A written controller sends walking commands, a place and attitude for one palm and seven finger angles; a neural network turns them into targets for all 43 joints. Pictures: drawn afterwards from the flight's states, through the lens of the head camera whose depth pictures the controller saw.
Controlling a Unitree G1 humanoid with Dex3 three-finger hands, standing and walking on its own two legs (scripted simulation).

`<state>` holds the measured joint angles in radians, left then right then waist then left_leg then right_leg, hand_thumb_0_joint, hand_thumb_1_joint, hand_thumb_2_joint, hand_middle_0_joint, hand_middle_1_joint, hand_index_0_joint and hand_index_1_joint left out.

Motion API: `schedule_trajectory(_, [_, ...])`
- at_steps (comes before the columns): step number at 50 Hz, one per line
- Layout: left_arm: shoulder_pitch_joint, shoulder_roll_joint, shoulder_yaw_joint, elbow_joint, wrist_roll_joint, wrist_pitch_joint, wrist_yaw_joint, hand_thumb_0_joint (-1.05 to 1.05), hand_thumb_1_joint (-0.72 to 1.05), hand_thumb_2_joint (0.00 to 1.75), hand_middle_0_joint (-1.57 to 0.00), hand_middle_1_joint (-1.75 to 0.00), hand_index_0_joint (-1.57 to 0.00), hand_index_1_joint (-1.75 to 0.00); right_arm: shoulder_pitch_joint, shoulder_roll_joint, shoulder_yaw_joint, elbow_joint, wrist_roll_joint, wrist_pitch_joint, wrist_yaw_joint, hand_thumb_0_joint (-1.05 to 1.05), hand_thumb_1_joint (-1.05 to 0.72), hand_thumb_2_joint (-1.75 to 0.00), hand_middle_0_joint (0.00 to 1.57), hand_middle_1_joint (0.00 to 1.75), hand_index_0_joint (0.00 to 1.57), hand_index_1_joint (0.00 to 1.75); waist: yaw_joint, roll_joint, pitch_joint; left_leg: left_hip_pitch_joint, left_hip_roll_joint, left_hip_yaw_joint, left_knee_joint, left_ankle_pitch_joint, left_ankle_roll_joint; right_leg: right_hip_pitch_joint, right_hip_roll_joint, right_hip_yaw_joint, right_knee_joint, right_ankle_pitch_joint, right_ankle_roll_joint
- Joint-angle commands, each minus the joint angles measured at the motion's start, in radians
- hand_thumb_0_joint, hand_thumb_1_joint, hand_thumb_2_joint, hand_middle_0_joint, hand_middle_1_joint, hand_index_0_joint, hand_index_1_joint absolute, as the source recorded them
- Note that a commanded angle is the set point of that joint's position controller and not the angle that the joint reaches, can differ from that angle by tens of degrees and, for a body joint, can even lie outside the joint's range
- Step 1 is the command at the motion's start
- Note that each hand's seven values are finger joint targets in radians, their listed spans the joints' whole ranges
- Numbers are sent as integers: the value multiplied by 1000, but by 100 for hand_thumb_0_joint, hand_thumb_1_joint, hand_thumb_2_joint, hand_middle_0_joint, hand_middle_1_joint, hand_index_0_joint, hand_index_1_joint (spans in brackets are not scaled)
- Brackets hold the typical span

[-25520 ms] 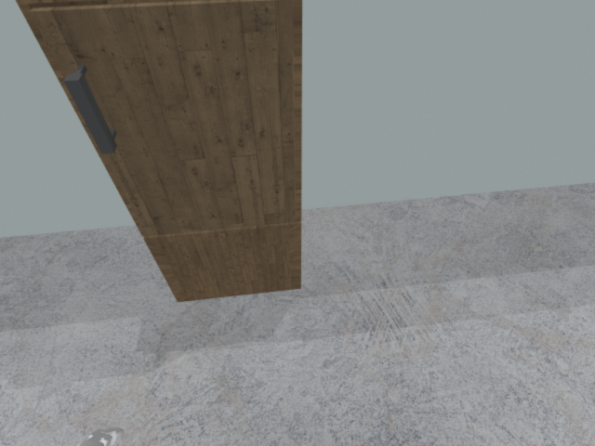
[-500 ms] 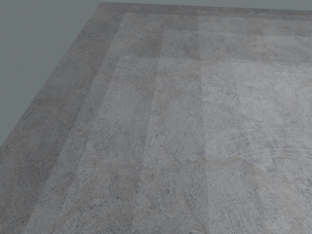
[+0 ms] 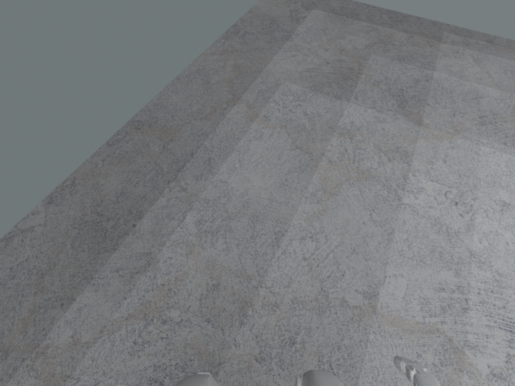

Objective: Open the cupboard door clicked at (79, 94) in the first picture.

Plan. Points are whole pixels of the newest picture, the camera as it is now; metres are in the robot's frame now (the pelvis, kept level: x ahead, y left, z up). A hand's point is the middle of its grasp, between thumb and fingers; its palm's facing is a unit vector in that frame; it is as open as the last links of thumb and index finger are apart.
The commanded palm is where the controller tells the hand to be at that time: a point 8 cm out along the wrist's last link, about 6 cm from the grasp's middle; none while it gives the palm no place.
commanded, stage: turn to face it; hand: left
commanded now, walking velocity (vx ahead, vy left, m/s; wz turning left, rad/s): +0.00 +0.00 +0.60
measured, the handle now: out of the picture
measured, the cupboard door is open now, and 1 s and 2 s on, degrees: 42 42 42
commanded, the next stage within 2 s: none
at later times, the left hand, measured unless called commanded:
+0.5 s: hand out of the picture +0.03 +0.12 -0.14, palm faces +0.35 -0.90 -0.26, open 7.3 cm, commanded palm none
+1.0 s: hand out of the picture +0.04 +0.15 -0.14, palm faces +0.57 -0.77 -0.29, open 7.4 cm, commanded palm none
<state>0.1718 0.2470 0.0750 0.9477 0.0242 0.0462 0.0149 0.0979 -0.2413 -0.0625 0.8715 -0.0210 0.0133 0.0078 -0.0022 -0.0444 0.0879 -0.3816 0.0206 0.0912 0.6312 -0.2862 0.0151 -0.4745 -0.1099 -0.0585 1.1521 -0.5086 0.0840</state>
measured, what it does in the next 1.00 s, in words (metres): steps to the right, turning left: right foot, then left foot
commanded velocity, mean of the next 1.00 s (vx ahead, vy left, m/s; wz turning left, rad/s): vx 0.00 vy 0.00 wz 0.60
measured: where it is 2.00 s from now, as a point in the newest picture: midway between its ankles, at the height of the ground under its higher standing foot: outside the picture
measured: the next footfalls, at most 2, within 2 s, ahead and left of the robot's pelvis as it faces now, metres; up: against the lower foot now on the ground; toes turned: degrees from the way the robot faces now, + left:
right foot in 0.18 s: +0.08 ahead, -0.15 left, +0.00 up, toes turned +3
left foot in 0.62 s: +0.03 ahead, +0.05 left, +0.00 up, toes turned +32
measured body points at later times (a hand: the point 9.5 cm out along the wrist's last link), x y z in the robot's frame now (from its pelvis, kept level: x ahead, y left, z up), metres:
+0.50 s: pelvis +0.04 -0.07 +0.02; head +0.11 -0.07 +0.46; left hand +0.01 +0.17 -0.12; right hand +0.21 -0.28 -0.14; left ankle -0.02 +0.05 -0.67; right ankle +0.04 -0.16 -0.72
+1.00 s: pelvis +0.07 -0.09 +0.00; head +0.12 -0.07 +0.45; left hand +0.01 +0.19 -0.12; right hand +0.27 -0.26 -0.15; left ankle -0.01 +0.03 -0.72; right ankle +0.13 -0.19 -0.73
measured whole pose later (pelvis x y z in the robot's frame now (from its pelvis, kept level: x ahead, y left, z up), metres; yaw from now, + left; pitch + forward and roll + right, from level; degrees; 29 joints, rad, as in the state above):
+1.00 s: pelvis +0.07 -0.09 +0.00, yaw +36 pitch +3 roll +1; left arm 0.13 0.22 0.06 0.86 0.02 0.01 0.00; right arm 0.19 -0.23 -0.08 0.92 -0.02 0.06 0.01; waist -0.02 0.03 0.07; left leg -0.36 -0.02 -0.08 0.59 -0.28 -0.02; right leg -0.31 -0.04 -0.03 0.59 -0.31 0.06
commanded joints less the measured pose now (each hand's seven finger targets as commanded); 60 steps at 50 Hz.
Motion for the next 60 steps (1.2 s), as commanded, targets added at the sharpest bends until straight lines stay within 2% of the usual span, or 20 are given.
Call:
schedule_trajectory(1, [16,52,14,-107,-6,-25,-4,0,90,90,-20,-30,-20,-30,62,-191,-47,-38,-7,-8,-15,0,-90,-90,20,30,20,30,-13,201,-172,200,229,-244,-238,477,143,-44,17,41,-96,61,7])
schedule_trajectory(7, [111,58,16,-109,-8,-41,-4,0,90,90,-20,-30,-20,-30,-15,-199,-62,-60,-4,17,-7,0,-90,-90,20,30,20,30,33,186,-166,26,165,-291,-151,275,93,262,98,-28,-560,211,-8])
schedule_trajectory(8, [158,99,26,-105,-1,-52,0,0,90,90,-20,-30,-20,-30,-33,-170,-60,-71,4,18,-4,0,-90,-90,20,30,20,30,62,89,-166,-57,94,-240,-57,137,40,365,38,19,-719,278,-21])
schedule_trajectory(9, [178,204,46,-111,16,-65,11,0,90,90,-20,-30,-20,-30,-14,-92,-49,-89,14,19,4,0,-90,-90,20,30,20,30,68,-221,-165,-248,-56,-106,190,-159,-43,466,-234,336,-862,331,-114])
schedule_trajectory(10, [157,242,38,-124,9,-59,14,0,90,90,-20,-30,-20,-30,-31,-92,-48,-102,7,20,9,0,-90,-90,20,30,20,30,76,-293,-149,-250,-69,-107,454,-361,-50,365,-401,426,-879,433,-218])
schedule_trajectory(13, [22,113,7,-140,-2,-64,21,0,90,90,-20,-30,-20,-30,-3,-86,-46,-33,1,41,16,0,-90,-90,20,30,20,30,-11,-176,-80,-242,9,-140,684,-158,-70,280,-237,181,-805,582,-184])
schedule_trajectory(15, [25,91,4,-145,-1,-70,25,0,90,90,-20,-30,-20,-30,19,-59,-34,-12,5,44,23,0,-90,-90,20,30,20,30,-18,-164,-121,-223,10,-103,598,-120,-83,365,-196,57,-770,747,-161])
schedule_trajectory(24, [155,135,28,-73,7,-68,24,0,90,90,-20,-30,-20,-30,-69,-17,-9,-25,13,35,25,0,-90,-90,20,30,20,30,53,-163,-136,-109,2,14,168,-179,-65,516,-266,-50,-698,954,-185])
schedule_trajectory(28, [112,166,39,-76,0,-66,16,0,90,90,-20,-30,-20,-30,11,-45,-16,-21,10,26,21,0,-90,-90,20,30,20,30,-1,-127,-163,79,-20,58,-49,-56,-34,425,-276,-119,-587,904,-149])
schedule_trajectory(29, [90,160,39,-80,-5,-65,12,0,90,90,-20,-30,-20,-30,72,-71,-26,-9,5,22,21,0,-90,-90,20,30,20,30,-41,-77,-190,218,-5,36,-163,60,-18,337,-257,-152,-471,821,-113])
schedule_trajectory(30, [84,124,35,-106,-13,-60,4,0,90,90,-20,-30,-20,-30,141,-168,-50,3,-5,13,15,0,-90,-90,20,30,20,30,-80,147,-240,418,178,-198,-214,332,74,103,-165,-187,-268,480,-47])
schedule_trajectory(31, [21,64,9,-163,-16,-54,0,0,90,90,-20,-30,-20,-30,205,-265,-72,9,-4,16,7,0,-90,-90,20,30,20,30,-117,389,-236,488,426,-512,-245,769,240,-138,-34,-133,-46,-175,7])
schedule_trajectory(32, [-44,90,11,-176,0,-32,14,0,90,90,-20,-30,-20,-30,236,-254,-66,33,2,20,-3,0,-90,-90,20,30,20,30,-124,247,-232,427,425,-468,-240,666,255,-150,-30,5,27,-164,-4])
schedule_trajectory(37, [16,66,21,-103,-3,-18,-4,0,90,90,-20,-30,-20,-30,49,-177,-42,-23,-4,0,-20,0,-90,-90,20,30,20,30,-6,163,-114,197,226,-277,-285,416,147,-78,-6,49,-12,93,7])
schedule_trajectory(47, [44,56,15,-131,-12,-37,-1,0,90,90,-20,-30,-20,-30,39,-185,-62,-33,-5,15,-12,0,-90,-90,20,30,20,30,12,210,-154,93,154,-373,-186,353,115,228,105,0,-548,171,-14])
schedule_trajectory(48, [96,75,22,-122,-12,-48,4,0,90,90,-20,-30,-20,-30,22,-174,-60,-40,2,15,-11,0,-90,-90,20,30,20,30,42,177,-177,36,116,-353,-119,306,77,348,81,11,-703,277,-19])
schedule_trajectory(50, [139,228,47,-116,10,-63,19,0,90,90,-20,-30,-20,-30,23,-67,-46,-76,14,12,0,0,-90,-90,20,30,20,30,67,-271,-170,-259,-109,-104,314,-332,-57,512,-369,416,-858,534,-198])
schedule_trajectory(51, [123,198,37,-117,2,-66,25,0,90,90,-20,-30,-20,-30,24,-113,-52,-59,4,22,-2,0,-90,-90,20,30,20,30,59,-261,-165,-232,-42,-172,516,-341,-46,403,-391,389,-838,576,-249])
schedule_trajectory(54, [-14,106,11,-146,-3,-58,27,0,90,90,-20,-30,-20,-30,45,-75,-44,-15,6,44,15,0,-90,-90,20,30,20,30,-22,-149,-99,-223,2,-136,645,-158,-72,330,-226,131,-789,652,-198])
schedule_trajectory(60, [89,131,20,-111,1,-65,24,0,90,90,-20,-30,-20,-30,-28,-37,-21,-10,9,45,26,0,-90,-90,20,30,20,30,29,-134,-107,-158,0,-28,331,-159,-87,457,-225,-18,-742,848,-175])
